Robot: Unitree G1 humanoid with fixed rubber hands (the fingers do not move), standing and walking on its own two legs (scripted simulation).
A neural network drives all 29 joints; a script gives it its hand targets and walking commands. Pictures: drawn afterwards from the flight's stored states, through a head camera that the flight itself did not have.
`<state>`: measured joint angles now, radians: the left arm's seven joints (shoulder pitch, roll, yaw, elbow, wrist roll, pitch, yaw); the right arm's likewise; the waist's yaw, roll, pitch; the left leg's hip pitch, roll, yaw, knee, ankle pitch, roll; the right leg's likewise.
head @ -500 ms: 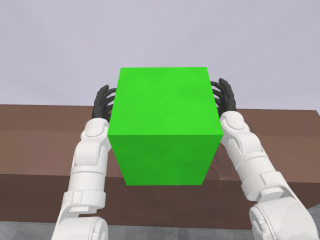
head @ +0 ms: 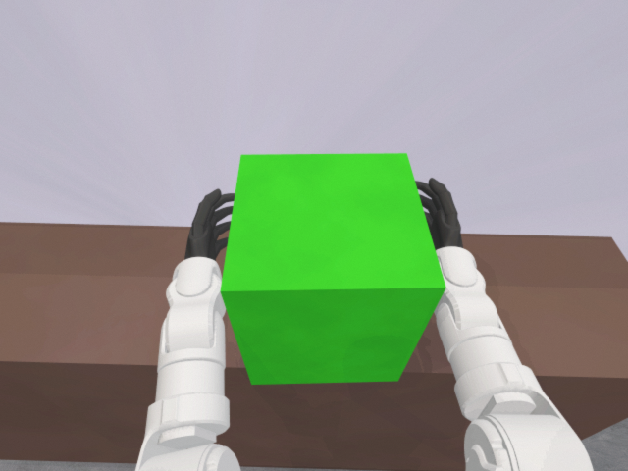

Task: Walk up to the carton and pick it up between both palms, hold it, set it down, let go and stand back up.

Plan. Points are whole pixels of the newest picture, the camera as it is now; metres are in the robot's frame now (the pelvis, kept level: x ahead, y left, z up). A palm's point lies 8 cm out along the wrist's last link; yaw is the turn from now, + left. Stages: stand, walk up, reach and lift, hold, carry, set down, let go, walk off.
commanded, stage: reach and lift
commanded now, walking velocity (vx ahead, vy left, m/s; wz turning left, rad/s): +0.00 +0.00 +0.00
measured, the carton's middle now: (324, 275) +0.36 +0.05 +0.05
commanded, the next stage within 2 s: none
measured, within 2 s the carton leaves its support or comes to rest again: leaves its support in 1.12 s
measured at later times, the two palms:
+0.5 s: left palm (208, 258) +0.34 +0.20 +0.09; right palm (447, 248) +0.38 -0.10 +0.10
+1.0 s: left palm (207, 261) +0.33 +0.20 +0.09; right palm (448, 248) +0.38 -0.10 +0.10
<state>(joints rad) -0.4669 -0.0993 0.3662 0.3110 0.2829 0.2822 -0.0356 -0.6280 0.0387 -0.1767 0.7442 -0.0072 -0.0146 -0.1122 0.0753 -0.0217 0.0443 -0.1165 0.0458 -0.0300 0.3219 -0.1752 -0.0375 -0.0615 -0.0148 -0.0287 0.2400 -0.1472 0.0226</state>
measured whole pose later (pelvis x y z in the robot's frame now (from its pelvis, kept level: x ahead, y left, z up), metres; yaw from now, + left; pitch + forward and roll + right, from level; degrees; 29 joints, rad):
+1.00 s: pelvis -0.01 -0.01 +0.00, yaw +1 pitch -2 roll -1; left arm -0.45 -0.10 0.32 0.34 0.28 0.21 0.00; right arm -0.59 0.02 -0.16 0.77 0.00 -0.13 -0.12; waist 0.07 -0.04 0.04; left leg -0.11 0.05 -0.02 0.28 -0.14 -0.04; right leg -0.05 -0.02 -0.06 0.22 -0.13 0.01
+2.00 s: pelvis -0.01 +0.00 +0.00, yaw +1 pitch -6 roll -1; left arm -0.56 -0.03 0.25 0.10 0.28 0.62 0.00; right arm -0.68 -0.05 -0.05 0.57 0.19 0.20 -0.19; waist -0.05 -0.06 0.05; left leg -0.03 0.04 -0.02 0.31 -0.17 -0.03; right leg 0.02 -0.03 -0.05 0.25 -0.16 0.02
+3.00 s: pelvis -0.01 +0.00 +0.00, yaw +2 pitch -4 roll -1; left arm -0.74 0.05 0.28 0.25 0.18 0.80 0.02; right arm -0.95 -0.13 -0.01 0.71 0.32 0.48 -0.25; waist -0.07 -0.03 -0.10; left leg -0.12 0.04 -0.04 0.36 -0.17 -0.04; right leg -0.06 -0.02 -0.05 0.30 -0.17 0.02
